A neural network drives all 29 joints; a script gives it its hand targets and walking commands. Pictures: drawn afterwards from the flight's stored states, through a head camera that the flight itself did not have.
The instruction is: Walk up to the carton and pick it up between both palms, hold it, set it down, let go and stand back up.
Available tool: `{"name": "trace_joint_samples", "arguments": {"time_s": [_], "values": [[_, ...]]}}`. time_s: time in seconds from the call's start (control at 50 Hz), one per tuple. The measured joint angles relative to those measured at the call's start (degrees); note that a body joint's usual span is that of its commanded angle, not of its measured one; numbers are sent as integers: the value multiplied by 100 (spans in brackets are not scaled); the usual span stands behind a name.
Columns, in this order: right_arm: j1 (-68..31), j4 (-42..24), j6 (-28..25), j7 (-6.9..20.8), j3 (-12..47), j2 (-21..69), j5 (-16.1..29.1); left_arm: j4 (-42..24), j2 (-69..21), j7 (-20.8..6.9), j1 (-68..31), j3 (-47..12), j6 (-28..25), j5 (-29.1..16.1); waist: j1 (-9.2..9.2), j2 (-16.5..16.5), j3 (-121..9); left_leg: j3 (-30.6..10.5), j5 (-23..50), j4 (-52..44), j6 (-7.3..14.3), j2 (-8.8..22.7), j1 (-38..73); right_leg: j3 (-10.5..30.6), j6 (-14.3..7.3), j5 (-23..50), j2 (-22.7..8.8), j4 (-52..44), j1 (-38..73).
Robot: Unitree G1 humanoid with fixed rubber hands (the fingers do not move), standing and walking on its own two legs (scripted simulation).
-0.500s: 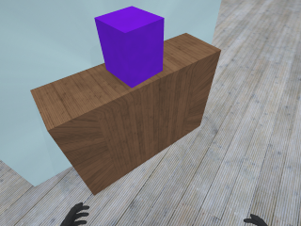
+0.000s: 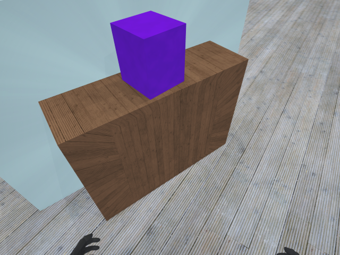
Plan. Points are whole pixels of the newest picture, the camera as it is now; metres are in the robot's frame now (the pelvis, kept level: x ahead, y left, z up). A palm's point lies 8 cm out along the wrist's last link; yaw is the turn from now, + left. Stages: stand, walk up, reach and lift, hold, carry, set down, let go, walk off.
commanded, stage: stand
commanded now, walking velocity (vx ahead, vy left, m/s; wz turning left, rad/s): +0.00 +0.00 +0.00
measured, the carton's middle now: (150, 54) +0.87 +0.11 +0.07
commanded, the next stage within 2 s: none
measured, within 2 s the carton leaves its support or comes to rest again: neither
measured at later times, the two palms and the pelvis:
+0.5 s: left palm out of the picture +0.11 +0.27 -0.10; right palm out of the picture +0.10 -0.27 -0.09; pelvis -0.01 +0.01 +0.00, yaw +0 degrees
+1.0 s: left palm out of the picture +0.10 +0.27 -0.10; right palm out of the picture +0.09 -0.26 -0.09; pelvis -0.02 +0.02 +0.00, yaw +0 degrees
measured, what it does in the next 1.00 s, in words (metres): stands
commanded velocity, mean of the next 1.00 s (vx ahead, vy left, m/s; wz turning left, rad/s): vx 0.00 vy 0.00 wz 0.00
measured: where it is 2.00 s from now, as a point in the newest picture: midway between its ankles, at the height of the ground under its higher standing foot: outside the picture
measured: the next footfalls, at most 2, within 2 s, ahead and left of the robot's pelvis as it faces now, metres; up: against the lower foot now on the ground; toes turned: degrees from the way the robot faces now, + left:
none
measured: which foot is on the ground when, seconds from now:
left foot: down 0.00-1.00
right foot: down 0.00-1.00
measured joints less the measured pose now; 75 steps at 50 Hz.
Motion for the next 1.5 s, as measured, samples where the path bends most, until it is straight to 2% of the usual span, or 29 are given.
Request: {"name": "trace_joint_samples", "arguments": {"time_s": [0.72, 1.5], "values": [[-155, 294, -35, 35, 0, -1, 0, 373, 0, 0, 0, 0, 0, 0, 0, 0, 0, 0, 156, 0, 131, 0, -163, 0, 152, 341, 0, -345, 0], [-277, 532, -35, 35, 0, -1, 0, 495, 0, 0, 0, 0, -1, 0, 0, 25, 0, -1, 171, -46, 144, 0, -181, 0, 164, 376, 0, -429, 0]]}}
